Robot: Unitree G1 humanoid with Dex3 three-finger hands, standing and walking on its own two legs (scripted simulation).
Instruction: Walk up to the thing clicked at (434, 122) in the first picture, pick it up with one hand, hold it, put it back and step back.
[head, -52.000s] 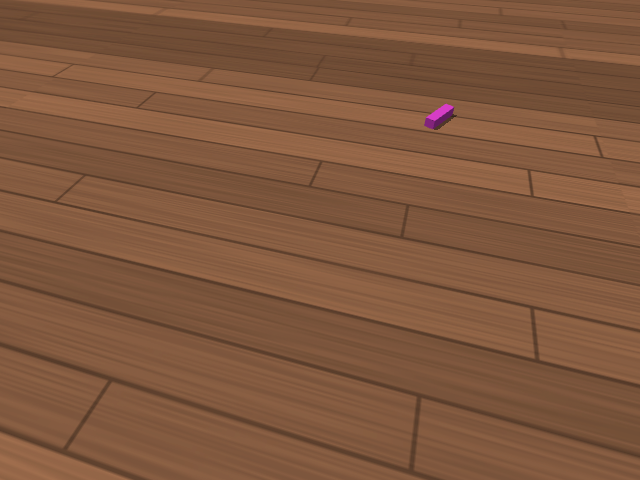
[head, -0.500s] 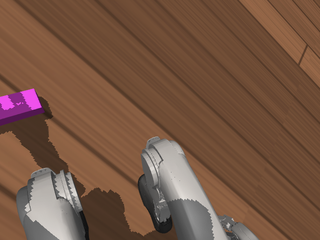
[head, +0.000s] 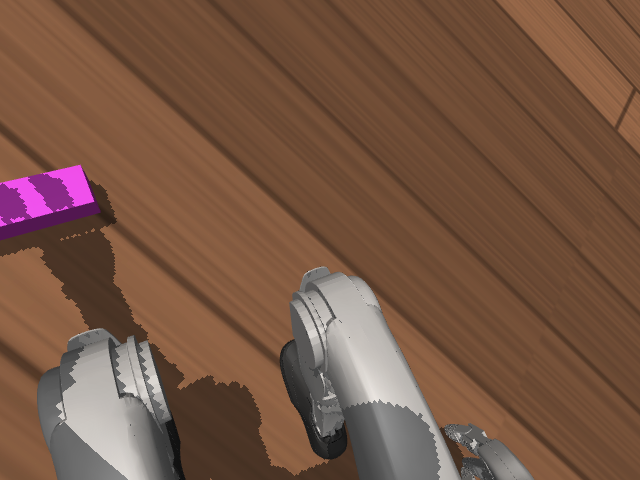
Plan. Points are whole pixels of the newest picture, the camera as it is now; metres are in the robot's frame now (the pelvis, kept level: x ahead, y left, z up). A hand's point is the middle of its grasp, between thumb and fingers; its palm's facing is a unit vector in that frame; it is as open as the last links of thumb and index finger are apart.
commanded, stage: home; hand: left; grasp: from above
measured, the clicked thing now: (5, 211) +0.52 +0.30 -0.30
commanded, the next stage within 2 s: none
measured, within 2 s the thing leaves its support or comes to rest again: neither
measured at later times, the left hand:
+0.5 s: hand out of the picture +0.42 +0.30 -0.02, palm faces -0.32 -0.44 -0.84, open 9.3 cm
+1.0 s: hand out of the picture +0.28 +0.24 +0.18, palm faces +0.08 -0.93 -0.37, open 7.4 cm
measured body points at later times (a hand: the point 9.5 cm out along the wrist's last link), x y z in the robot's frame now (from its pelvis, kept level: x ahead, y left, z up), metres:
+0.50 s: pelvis +0.01 +0.00 +0.10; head +0.21 +0.07 +0.49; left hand +0.43 +0.32 +0.03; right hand +0.13 -0.26 -0.02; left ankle +0.09 +0.13 -0.30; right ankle +0.11 -0.12 -0.30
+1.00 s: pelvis +0.04 +0.00 +0.28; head +0.15 +0.05 +0.71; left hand +0.27 +0.29 +0.21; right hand +0.26 -0.20 +0.19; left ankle +0.09 +0.13 -0.30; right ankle +0.11 -0.12 -0.30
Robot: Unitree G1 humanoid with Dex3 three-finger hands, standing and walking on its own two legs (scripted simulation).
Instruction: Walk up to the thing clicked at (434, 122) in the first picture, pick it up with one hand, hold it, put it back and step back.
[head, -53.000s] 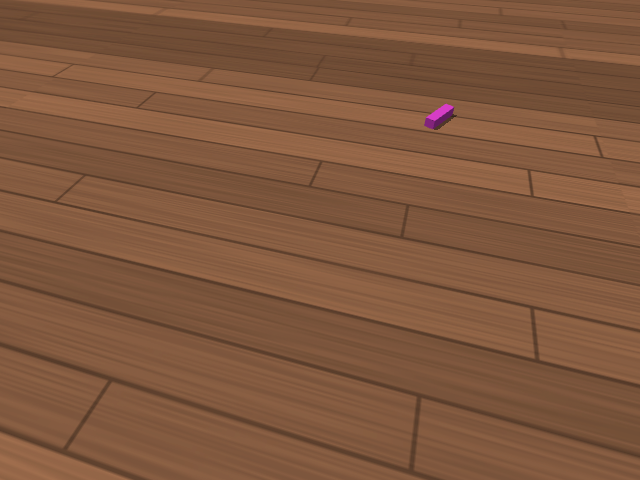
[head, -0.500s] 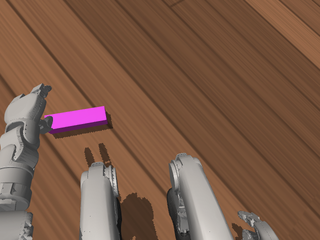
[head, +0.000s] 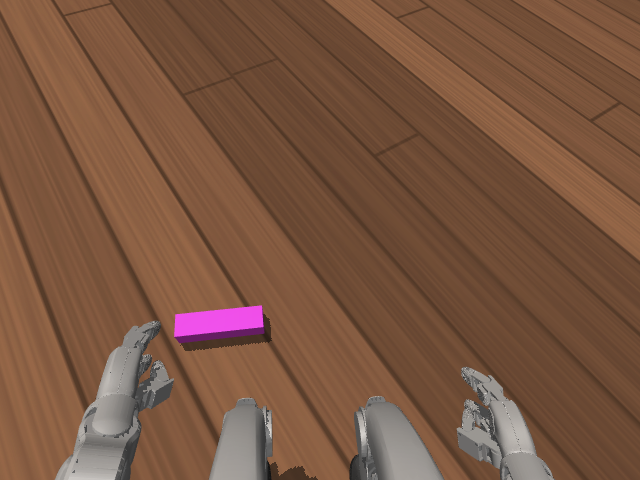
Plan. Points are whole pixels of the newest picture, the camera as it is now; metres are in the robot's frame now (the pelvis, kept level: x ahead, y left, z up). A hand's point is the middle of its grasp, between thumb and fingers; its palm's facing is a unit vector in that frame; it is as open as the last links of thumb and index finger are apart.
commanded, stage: home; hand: left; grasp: from above
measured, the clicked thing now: (220, 324) +0.52 +0.22 -0.58
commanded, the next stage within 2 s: none
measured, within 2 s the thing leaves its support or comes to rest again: neither
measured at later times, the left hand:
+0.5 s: hand (122, 430) +0.20 +0.19 +0.06, palm faces +0.10 -0.97 -0.20, open 7.4 cm
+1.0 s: hand (123, 435) +0.20 +0.19 +0.06, palm faces +0.09 -0.98 -0.20, open 7.4 cm
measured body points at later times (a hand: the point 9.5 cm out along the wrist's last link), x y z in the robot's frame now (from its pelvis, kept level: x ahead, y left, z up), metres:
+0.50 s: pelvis +0.05 +0.00 +0.11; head +0.07 +0.01 +0.56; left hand +0.20 +0.24 +0.08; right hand +0.22 -0.24 +0.05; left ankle +0.07 +0.12 -0.57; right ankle +0.05 -0.14 -0.57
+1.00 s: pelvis +0.05 +0.00 +0.11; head +0.06 +0.01 +0.56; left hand +0.19 +0.24 +0.08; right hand +0.21 -0.24 +0.04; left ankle +0.07 +0.12 -0.57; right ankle +0.05 -0.14 -0.57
